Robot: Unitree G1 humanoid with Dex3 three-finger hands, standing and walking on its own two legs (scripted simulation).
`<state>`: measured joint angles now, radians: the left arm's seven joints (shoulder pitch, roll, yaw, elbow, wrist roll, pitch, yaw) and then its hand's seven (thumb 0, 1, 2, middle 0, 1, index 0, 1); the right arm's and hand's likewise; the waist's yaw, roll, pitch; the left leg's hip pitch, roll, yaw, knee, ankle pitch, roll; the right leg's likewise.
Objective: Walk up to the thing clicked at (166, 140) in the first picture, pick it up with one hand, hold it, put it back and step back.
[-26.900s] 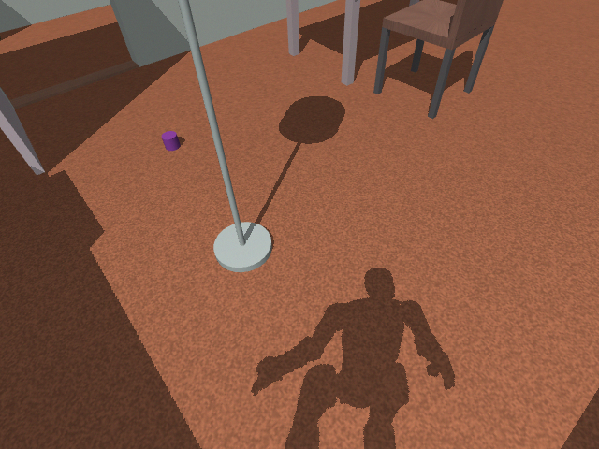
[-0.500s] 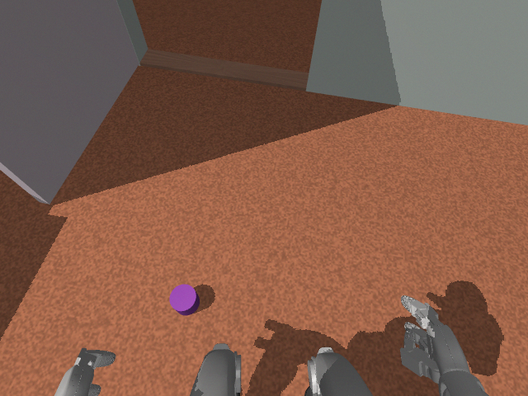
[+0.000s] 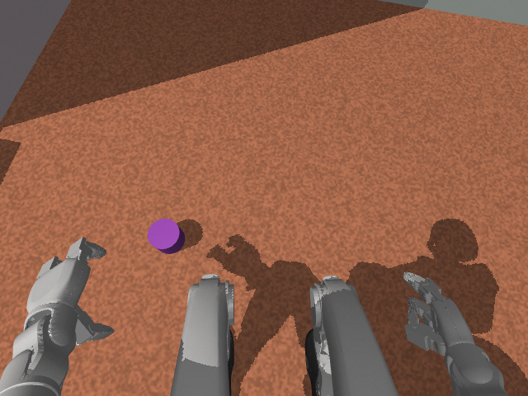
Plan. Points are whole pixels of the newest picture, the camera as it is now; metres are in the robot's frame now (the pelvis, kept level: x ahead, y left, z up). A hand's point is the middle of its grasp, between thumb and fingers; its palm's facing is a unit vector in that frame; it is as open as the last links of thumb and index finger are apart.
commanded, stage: rise first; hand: left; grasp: from above
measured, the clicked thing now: (167, 236) +0.43 +0.28 -0.47
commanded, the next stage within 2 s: approach in 1.46 s
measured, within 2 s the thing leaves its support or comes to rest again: neither
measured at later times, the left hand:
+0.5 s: hand (115, 267) +0.32 +0.33 -0.27, palm faces -0.47 -0.17 -0.86, open 14.1 cm
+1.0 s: hand (129, 253) +0.36 +0.33 -0.33, palm faces -0.45 -0.06 -0.89, open 14.1 cm
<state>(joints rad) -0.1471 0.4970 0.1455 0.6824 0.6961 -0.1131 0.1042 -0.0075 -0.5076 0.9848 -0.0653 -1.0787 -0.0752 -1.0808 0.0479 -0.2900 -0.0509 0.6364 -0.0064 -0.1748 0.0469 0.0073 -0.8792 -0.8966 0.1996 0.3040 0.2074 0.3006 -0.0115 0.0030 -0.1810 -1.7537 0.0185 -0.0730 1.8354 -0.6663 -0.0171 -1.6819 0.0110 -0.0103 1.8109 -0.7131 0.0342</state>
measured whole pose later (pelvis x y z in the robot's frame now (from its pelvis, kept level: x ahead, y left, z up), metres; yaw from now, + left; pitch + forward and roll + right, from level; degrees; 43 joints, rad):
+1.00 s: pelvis -0.04 +0.00 -0.17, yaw -5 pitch +32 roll -8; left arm -0.71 0.74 0.17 1.28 1.27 -0.35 0.38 0.00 -0.52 1.02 -0.08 -0.98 -0.08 -0.99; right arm 0.07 -0.26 -0.01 0.78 -0.13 -0.03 0.12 0.00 -0.90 -0.90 0.20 0.30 0.21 0.30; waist -0.10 -0.04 -0.08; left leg -2.28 0.01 -0.15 2.37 -0.65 -0.02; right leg -2.18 0.05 -0.05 2.31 -0.70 0.05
